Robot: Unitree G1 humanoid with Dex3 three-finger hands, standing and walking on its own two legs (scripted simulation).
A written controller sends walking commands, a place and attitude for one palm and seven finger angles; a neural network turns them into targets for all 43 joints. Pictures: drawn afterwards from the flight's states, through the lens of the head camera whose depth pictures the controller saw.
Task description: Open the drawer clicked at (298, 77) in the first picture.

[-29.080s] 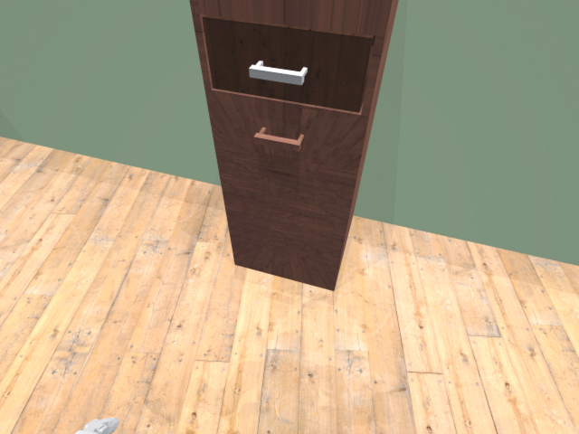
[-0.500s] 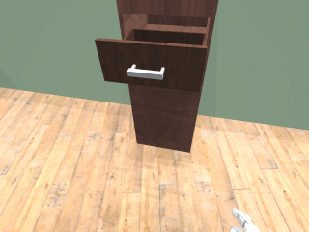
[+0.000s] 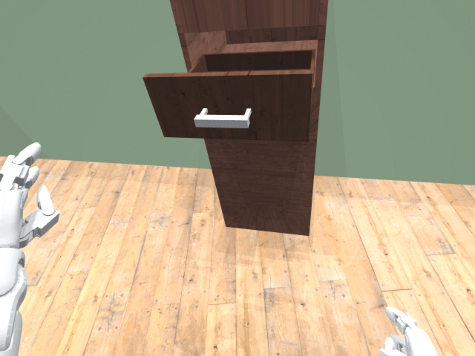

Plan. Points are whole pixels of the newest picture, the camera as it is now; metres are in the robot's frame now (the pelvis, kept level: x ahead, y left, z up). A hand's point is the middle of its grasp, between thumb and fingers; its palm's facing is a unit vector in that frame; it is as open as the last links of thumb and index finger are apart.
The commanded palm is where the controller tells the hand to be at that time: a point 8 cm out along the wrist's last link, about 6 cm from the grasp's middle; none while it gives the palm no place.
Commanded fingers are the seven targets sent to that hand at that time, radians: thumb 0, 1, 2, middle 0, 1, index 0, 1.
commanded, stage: let the arm hang, fingers relaxed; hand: left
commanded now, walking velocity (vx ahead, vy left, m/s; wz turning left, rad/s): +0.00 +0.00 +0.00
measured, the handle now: (223, 116) +0.60 +0.04 +0.13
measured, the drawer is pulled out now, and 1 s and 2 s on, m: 0.30 0.30 0.30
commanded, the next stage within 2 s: look to check the result in 0.98 s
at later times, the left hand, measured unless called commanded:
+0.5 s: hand out of the picture -0.06 +0.21 -0.16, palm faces +0.01 -0.96 -0.27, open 7.3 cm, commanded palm none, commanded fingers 0.00 0.90 0.90 -0.20 -0.30 -0.20 -0.30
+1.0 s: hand out of the picture +0.03 +0.14 -0.15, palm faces -0.04 -0.97 -0.23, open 7.3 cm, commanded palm none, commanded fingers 0.00 0.90 0.90 -0.20 -0.30 -0.20 -0.30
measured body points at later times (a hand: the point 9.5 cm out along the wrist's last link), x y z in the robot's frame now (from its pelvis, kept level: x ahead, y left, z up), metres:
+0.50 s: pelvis -0.02 +0.00 +0.01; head +0.02 -0.01 +0.46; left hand -0.06 +0.26 -0.14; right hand -0.04 -0.23 -0.15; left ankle -0.03 +0.08 -0.73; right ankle -0.01 -0.13 -0.73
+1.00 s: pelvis -0.03 -0.03 +0.02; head -0.01 -0.06 +0.46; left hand +0.03 +0.20 -0.13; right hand -0.08 -0.25 -0.15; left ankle -0.03 +0.08 -0.73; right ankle -0.01 -0.13 -0.73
